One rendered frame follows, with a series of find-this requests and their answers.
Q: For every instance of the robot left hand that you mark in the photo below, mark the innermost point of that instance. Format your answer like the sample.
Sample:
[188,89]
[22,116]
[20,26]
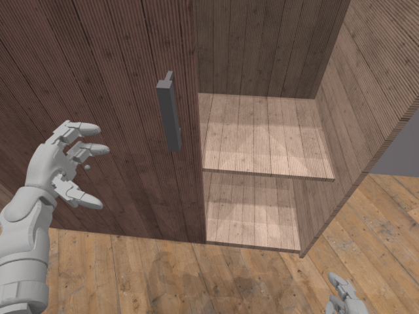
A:
[49,161]

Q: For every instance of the wardrobe door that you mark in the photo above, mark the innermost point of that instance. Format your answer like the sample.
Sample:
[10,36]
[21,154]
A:
[99,62]
[5,197]

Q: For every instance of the left robot forearm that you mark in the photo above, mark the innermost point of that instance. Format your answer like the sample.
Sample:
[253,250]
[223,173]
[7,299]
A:
[24,251]

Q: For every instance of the handle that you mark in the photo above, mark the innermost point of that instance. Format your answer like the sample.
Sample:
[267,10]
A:
[166,99]

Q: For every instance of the robot right hand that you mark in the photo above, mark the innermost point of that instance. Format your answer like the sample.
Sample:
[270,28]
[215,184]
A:
[350,304]

